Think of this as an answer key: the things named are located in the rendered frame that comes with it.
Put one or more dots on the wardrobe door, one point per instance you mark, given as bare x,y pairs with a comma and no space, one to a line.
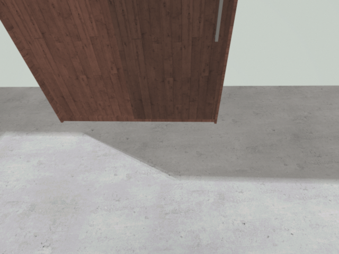
171,62
72,43

